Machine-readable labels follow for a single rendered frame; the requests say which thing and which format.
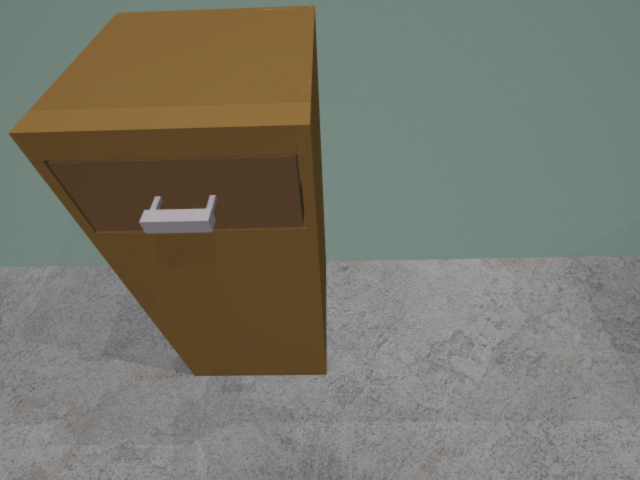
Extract cabinet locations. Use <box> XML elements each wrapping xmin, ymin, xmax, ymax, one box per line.
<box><xmin>8</xmin><ymin>5</ymin><xmax>327</xmax><ymax>376</ymax></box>

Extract drawer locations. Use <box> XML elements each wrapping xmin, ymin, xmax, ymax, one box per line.
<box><xmin>48</xmin><ymin>154</ymin><xmax>304</xmax><ymax>231</ymax></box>

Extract handle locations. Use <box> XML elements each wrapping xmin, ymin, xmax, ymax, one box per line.
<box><xmin>139</xmin><ymin>195</ymin><xmax>217</xmax><ymax>234</ymax></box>

